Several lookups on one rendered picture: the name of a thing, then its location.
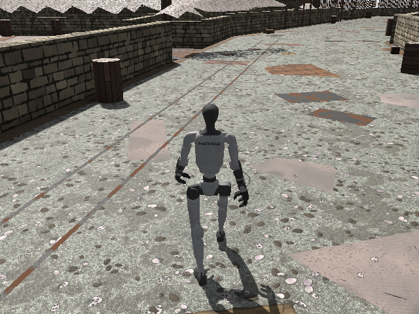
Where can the robot right shin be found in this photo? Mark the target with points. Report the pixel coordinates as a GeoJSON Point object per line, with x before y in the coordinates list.
{"type": "Point", "coordinates": [222, 214]}

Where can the robot left shin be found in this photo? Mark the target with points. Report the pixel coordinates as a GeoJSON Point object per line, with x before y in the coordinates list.
{"type": "Point", "coordinates": [198, 250]}

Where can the left robot upper arm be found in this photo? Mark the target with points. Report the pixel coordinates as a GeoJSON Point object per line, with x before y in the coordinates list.
{"type": "Point", "coordinates": [186, 147]}

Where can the right robot forearm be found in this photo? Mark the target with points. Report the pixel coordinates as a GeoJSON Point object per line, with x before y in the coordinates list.
{"type": "Point", "coordinates": [240, 178]}

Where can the robot shin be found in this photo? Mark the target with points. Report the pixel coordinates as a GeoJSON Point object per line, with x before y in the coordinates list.
{"type": "Point", "coordinates": [222, 214]}
{"type": "Point", "coordinates": [198, 250]}

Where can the right robot hand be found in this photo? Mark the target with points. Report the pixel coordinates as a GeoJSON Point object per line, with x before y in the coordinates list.
{"type": "Point", "coordinates": [244, 198]}

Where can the left robot forearm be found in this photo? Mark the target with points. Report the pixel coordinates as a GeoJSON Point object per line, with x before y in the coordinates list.
{"type": "Point", "coordinates": [179, 169]}

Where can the left robot hand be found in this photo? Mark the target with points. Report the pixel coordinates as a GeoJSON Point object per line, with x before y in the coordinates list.
{"type": "Point", "coordinates": [180, 180]}

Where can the right robot upper arm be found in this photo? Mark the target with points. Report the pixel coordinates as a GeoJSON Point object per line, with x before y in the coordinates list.
{"type": "Point", "coordinates": [233, 150]}

